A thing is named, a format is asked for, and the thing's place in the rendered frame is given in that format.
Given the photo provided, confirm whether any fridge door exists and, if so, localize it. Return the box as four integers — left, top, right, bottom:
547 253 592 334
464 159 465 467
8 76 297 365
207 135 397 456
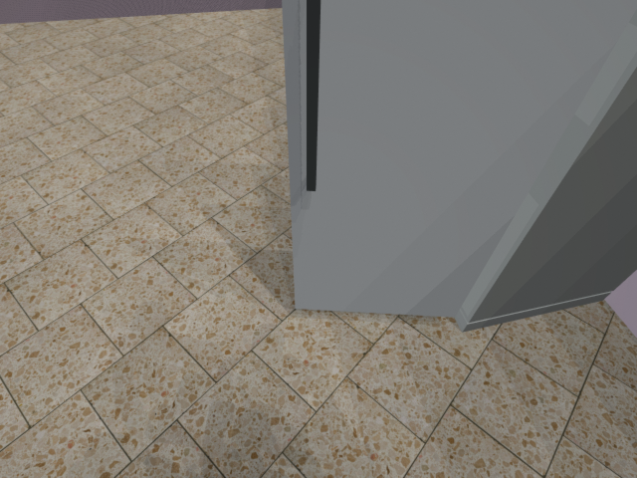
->
282 0 637 318

